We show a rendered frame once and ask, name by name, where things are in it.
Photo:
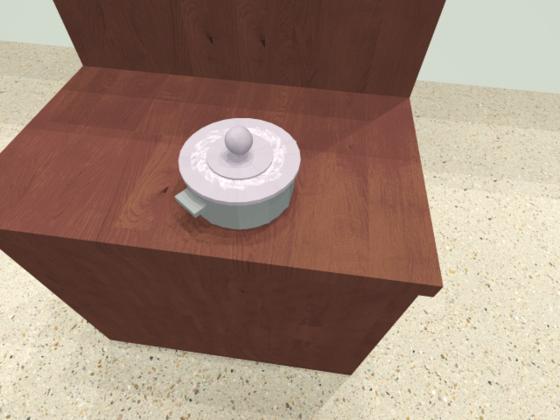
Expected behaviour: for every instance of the table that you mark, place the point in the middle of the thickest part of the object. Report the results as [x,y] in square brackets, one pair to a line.
[87,187]

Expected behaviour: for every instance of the lid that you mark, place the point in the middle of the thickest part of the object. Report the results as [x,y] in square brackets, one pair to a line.
[213,172]

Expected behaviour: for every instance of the pot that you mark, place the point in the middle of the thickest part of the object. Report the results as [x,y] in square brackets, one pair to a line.
[235,217]

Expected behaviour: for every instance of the knob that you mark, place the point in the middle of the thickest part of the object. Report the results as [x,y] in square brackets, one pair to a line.
[238,140]

